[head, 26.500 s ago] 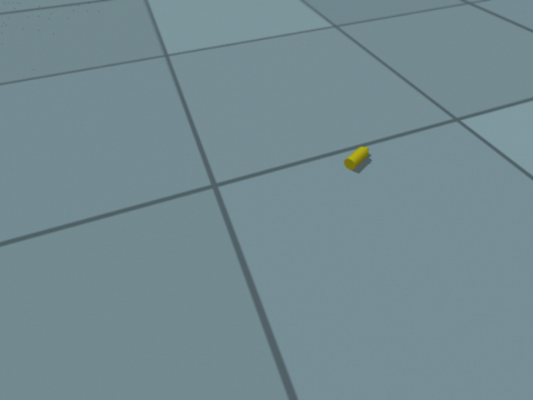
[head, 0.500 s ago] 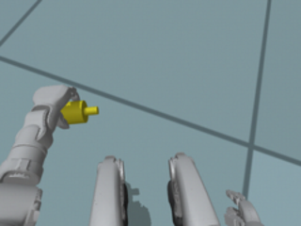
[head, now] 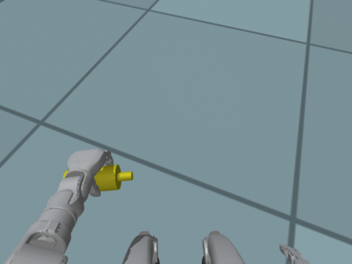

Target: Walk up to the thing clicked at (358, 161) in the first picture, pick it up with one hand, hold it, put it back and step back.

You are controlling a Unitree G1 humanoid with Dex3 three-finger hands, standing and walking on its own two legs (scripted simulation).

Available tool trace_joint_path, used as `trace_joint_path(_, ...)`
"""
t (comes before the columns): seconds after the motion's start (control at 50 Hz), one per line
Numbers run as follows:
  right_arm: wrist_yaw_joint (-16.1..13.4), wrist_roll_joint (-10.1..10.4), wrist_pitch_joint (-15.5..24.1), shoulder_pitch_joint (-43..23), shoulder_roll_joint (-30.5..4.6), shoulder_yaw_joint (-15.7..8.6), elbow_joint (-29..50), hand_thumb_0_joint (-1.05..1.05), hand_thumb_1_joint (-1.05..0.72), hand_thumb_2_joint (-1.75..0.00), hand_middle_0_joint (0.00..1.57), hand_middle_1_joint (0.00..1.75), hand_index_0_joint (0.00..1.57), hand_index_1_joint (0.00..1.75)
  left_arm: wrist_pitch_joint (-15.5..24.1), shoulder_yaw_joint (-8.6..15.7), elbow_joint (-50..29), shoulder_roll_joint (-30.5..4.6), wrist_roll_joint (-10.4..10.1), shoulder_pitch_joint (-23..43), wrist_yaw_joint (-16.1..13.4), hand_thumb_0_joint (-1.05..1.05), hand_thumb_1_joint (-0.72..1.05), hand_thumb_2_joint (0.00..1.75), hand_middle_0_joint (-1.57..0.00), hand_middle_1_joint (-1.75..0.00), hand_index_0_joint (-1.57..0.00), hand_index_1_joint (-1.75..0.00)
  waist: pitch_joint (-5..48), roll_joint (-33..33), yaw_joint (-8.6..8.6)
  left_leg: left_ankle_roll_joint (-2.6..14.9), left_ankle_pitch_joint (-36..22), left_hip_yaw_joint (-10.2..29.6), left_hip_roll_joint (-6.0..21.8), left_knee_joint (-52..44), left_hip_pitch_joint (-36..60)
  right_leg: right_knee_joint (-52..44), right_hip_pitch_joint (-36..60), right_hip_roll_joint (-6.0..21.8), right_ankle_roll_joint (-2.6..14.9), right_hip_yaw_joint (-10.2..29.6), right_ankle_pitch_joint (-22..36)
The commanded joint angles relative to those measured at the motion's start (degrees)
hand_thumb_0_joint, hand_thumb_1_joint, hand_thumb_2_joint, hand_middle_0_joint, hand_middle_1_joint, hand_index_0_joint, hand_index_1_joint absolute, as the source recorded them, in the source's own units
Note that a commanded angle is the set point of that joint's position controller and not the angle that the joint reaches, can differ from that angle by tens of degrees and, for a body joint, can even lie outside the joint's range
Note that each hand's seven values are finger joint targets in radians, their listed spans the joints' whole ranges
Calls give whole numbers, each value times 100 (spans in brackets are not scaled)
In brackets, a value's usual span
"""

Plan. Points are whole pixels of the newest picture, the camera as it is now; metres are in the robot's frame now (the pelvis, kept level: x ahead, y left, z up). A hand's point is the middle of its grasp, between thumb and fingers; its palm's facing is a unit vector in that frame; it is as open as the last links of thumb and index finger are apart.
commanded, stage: lift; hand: left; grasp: from above
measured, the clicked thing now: (100, 178) +0.36 +0.22 -0.11
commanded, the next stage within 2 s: hold in 0.28 s
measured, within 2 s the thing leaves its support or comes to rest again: neither
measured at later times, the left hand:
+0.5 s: hand (86, 159) +0.36 +0.22 +0.00, palm faces -0.45 -0.05 -0.89, open 9.6 cm
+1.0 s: hand (83, 154) +0.36 +0.22 +0.03, palm faces -0.46 -0.04 -0.89, open 9.6 cm
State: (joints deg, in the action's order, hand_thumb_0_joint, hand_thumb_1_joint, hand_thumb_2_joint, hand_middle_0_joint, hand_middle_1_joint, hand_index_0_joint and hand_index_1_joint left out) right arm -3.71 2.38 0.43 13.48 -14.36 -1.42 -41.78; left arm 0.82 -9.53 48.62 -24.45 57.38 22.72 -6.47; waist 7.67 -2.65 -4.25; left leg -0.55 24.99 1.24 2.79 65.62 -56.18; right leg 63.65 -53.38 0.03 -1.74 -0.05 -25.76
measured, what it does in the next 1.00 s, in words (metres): rises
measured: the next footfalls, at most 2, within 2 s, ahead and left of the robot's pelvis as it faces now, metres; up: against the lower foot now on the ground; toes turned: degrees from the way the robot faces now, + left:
none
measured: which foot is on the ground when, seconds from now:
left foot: down 0.00-1.00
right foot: down 0.00-1.00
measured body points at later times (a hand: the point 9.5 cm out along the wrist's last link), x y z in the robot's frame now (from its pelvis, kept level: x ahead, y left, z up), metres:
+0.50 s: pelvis +0.04 +0.00 +0.06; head +0.08 +0.00 +0.51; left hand +0.38 +0.22 +0.05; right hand +0.13 -0.26 -0.07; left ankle +0.06 +0.12 -0.65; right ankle +0.05 -0.14 -0.65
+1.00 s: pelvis +0.05 +0.00 +0.08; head +0.07 -0.02 +0.53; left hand +0.38 +0.22 +0.08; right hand +0.17 -0.26 -0.04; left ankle +0.06 +0.12 -0.65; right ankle +0.05 -0.14 -0.65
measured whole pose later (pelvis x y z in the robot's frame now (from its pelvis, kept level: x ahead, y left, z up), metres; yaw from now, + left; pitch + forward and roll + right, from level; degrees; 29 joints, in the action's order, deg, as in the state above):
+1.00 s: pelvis +0.05 +0.00 +0.08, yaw -1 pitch +5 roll +0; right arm -3.3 3.5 -3.2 11.9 -14.4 -2.3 -40.2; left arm 0.3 -12.0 38.9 -23.1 57.3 16.3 1.0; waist 3.2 -2.6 -0.5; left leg -0.4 17.2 -1.9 1.8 36.7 -24.7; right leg 36.4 -23.6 1.1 -1.8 2.0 -18.2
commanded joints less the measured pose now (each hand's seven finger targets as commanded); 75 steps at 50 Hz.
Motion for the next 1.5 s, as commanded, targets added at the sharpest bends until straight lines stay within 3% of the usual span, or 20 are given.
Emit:
trace_joint_path(0.0, -67, -24, 194, 203, -753, -301, 459, 0, -90, -90, 20, 30, 20, 30, -49, 414, -879, -1183, -3, 1898, -308, 0, 80, 65, -105, -69, -110, -63, 1748, -134, -26, 106, -497, -67, -264, -1399, 1887, -1549, 1199, -219, 217, 64, 579)
trace_joint_path(0.18, -30, 6, 154, 173, -766, -366, 503, 0, -90, -90, 20, 30, 20, 30, -111, 253, -805, -918, -46, 1544, -196, 0, 78, 63, -101, -72, -108, -65, 1498, -42, 118, 63, -1103, -52, -253, -2136, 2701, -2081, 1932, -218, 234, 19, 1115)
trace_joint_path(0.24, -37, 1, 141, 199, -775, -371, 482, 0, -90, -90, 20, 30, 20, 30, -89, 260, -1016, -953, -69, 1836, -157, 0, 78, 63, -100, -74, -108, -66, 1539, -28, 35, 68, -1325, -72, -251, -2274, 2934, -2223, 2113, -219, 224, 23, 1339)
trace_joint_path(0.26, -39, 3, 129, 175, -768, -371, 494, 0, -90, -90, 20, 30, 20, 30, -81, 258, -1027, -969, -43, 1732, -154, 0, 79, 62, -100, -75, -109, -66, 1500, 12, 115, 78, -1415, -84, -256, -2325, 3018, -2304, 2221, -214, 216, 14, 1415)
trace_joint_path(0.44, -18, 41, 50, 8, -754, -368, 533, 0, -90, -90, 20, 30, 20, 30, -73, 251, -1110, -971, 24, 1481, 5, 0, 77, 60, -98, -73, -107, -64, 1231, -14, 195, 38, -1572, -99, -271, -2794, 3439, -2682, 2594, -223, 228, 6, 1474)
trace_joint_path(0.5, -18, 50, 24, 9, -770, -377, 553, 0, -90, -90, 20, 30, 20, 30, -45, 193, -1319, -944, 10, 1554, 141, 0, 77, 59, -97, -73, -106, -64, 1292, 67, 171, 59, -1896, -164, -282, -2822, 3580, -2758, 2774, -228, 212, 35, 1792)
trace_joint_path(0.56, -18, 64, 2, -65, -781, -387, 592, 0, -90, -90, 20, 30, 20, 30, -37, 270, -1518, -1028, -27, 1441, 192, 0, 74, 61, -97, -72, -105, -64, 1371, 24, 252, 45, -2108, -183, -287, -2917, 3851, -2841, 2964, -226, 213, 30, 1940)
trace_joint_path(0.58, -16, 56, -5, -69, -747, -356, 578, 0, -90, -90, 20, 30, 20, 30, -56, 193, -1394, -869, -15, 1389, 222, 0, 74, 62, -97, -73, -105, -65, 1236, 87, 185, 53, -2121, -161, -286, -2922, 3756, -2851, 2915, -232, 200, 46, 1991)
trace_joint_path(0.64, -16, 62, -34, -93, -778, -384, 616, 0, -90, -90, 20, 30, 20, 30, -37, 285, -1624, -1056, -3, 1408, 267, 0, 76, 60, -98, -71, -107, -63, 1319, 73, 270, 61, -2363, -221, -306, -2933, 3859, -2899, 3117, -216, 192, 60, 2219)
trace_joint_path(0.72, -10, 73, -70, -179, -773, -358, 699, 0, -90, -90, 20, 30, 20, 30, -45, 206, -1642, -939, -7, 1342, 391, 0, 76, 60, -98, -71, -107, -63, 1119, 154, 256, 81, -2287, -241, -308, -3047, 3890, -3010, 3125, -212, 183, 72, 2177)
trace_joint_path(0.74, -10, 84, -78, -217, -767, -364, 726, 0, -90, -90, 20, 30, 20, 30, -42, 267, -1769, -1014, -14, 1333, 394, 0, 77, 59, -99, -70, -107, -62, 1168, 130, 342, 77, -2263, -256, -323, -3087, 3952, -3053, 3241, -202, 180, 77, 2139)
trace_joint_path(0.9, -26, 90, -131, -366, -763, -344, 836, 0, -90, -90, 20, 30, 20, 30, -43, 288, -2063, -1062, -24, 1233, 553, 0, 78, 59, -100, -70, -108, -62, 1123, 121, 359, 95, -2287, -269, -325, -3249, 4142, -3184, 3369, -188, 170, 90, 2163)
trace_joint_path(1.14, -47, 111, -186, -558, -728, -300, 931, 0, -90, -90, 20, 30, 20, 30, -45, 258, -2226, -1003, -41, 1110, 646, 0, 78, 66, -105, -68, -110, -62, 962, 194, 402, 131, -2146, -334, -346, -3511, 4339, -3434, 3510, -160, 160, 92, 2034)
trace_joint_path(1.22, -57, 130, -193, -639, -734, -291, 970, 0, -90, -90, 20, 30, 20, 30, -32, 317, -2340, -1079, -61, 1100, 667, 0, 79, 64, -104, -69, -111, -63, 834, 94, 476, 93, -2080, -310, -325, -3646, 4366, -3500, 3529, -187, 202, 57, 1874)
trace_joint_path(1.24, -60, 124, -196, -636, -737, -285, 971, 0, -90, -90, 20, 30, 20, 30, -37, 289, -2278, -1050, -49, 1101, 680, 0, 78, 63, -103, -69, -110, -62, 818, 173, 408, 110, -1997, -307, -319, -3654, 4375, -3530, 3505, -185, 190, 72, 1822)
trace_joint_path(1.48, -87, 132, -183, -798, -703, -236, 1014, 0, -90, -90, 20, 30, 20, 30, -1, 370, -2527, -1122, -119, 1049, 775, 0, 79, 60, -104, -68, -111, -61, 780, 155, 489, 123, -1945, -357, -336, -3814, 4541, -3708, 3688, -158, 170, 94, 1769)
